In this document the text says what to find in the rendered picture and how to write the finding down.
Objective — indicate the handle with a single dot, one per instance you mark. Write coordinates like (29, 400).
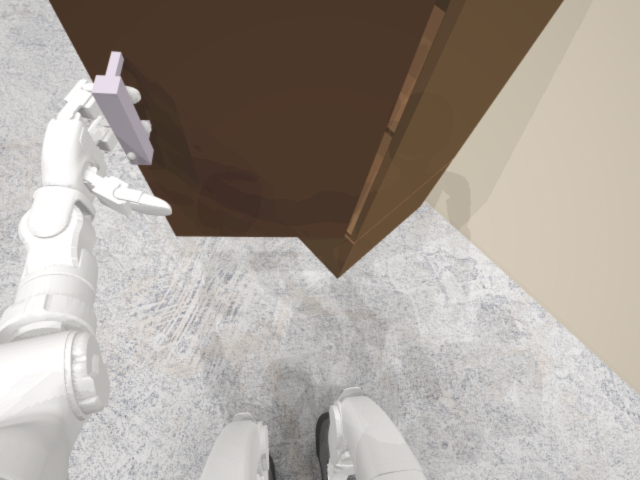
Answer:
(116, 105)

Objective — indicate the cupboard door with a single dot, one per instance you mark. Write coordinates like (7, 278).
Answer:
(266, 115)

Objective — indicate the robot thigh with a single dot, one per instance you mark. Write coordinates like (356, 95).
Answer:
(240, 452)
(378, 450)

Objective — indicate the left robot forearm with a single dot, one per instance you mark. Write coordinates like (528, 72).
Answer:
(58, 286)

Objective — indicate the left robot upper arm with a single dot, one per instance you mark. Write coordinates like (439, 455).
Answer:
(49, 386)

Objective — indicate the robot left thigh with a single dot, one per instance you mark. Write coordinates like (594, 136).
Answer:
(240, 452)

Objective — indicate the left robot hand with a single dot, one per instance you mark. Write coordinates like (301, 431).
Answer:
(69, 149)

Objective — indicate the robot right thigh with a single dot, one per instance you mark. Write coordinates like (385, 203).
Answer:
(378, 450)

